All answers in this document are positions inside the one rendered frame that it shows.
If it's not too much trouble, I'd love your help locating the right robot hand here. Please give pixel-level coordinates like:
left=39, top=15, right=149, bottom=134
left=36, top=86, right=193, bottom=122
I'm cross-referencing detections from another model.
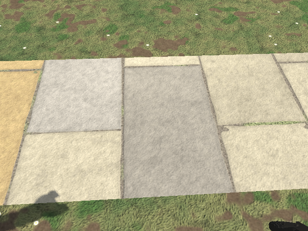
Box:
left=269, top=220, right=308, bottom=231

